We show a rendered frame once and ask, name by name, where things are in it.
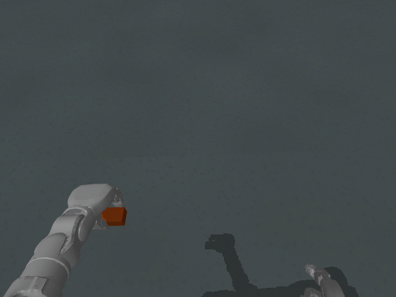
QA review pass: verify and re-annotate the right robot hand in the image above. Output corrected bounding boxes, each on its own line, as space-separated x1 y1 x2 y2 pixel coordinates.
300 264 345 297

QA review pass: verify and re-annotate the left robot arm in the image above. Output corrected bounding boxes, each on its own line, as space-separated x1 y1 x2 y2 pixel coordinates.
3 205 96 297

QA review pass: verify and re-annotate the small box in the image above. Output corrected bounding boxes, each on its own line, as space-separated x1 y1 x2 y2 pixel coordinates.
101 207 127 226

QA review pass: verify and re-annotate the left robot hand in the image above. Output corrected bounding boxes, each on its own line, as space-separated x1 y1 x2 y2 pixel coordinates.
67 183 125 230

